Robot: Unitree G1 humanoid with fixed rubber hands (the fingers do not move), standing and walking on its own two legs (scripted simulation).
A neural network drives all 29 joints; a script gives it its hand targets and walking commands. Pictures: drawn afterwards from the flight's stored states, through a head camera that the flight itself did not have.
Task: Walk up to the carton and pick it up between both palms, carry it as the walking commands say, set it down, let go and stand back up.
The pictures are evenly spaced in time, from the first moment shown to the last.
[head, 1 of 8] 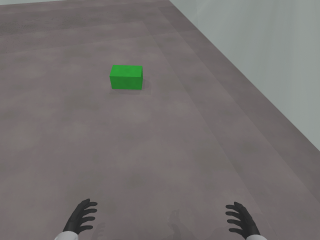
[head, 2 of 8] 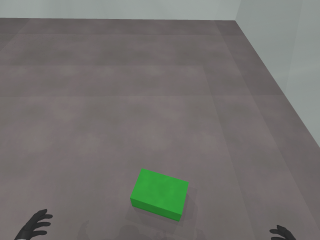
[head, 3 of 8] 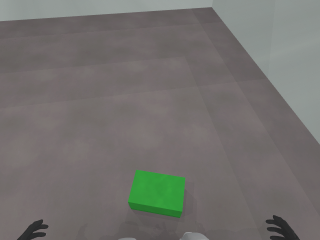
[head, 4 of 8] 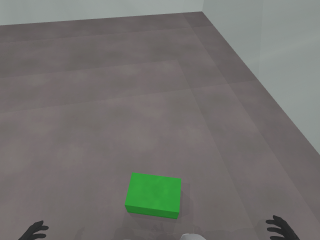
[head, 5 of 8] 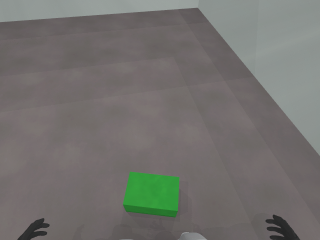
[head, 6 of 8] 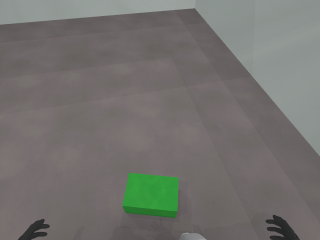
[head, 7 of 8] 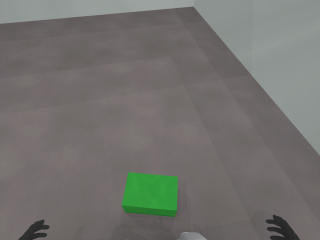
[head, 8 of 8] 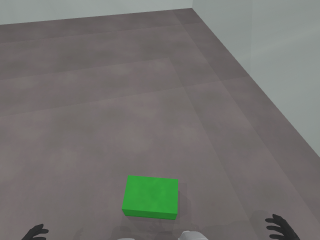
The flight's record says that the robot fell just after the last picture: no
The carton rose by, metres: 0.00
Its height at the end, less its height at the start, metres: +0.00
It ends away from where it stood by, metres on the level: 0.00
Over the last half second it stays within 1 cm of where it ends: yes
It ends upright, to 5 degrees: yes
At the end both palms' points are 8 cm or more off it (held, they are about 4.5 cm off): yes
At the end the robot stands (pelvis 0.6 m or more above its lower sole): yes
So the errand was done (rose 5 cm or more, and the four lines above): no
